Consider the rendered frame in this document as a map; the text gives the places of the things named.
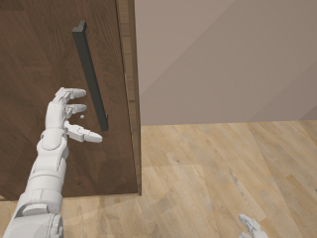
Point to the handle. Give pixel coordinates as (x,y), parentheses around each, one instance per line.
(83,50)

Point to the right robot hand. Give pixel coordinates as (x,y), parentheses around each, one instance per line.
(252,226)

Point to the left robot hand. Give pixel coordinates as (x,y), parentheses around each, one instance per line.
(58,112)

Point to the robot left upper arm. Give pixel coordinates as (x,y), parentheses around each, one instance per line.
(48,225)

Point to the wardrobe door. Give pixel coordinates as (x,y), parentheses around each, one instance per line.
(38,56)

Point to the robot left forearm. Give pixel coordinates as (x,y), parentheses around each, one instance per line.
(43,191)

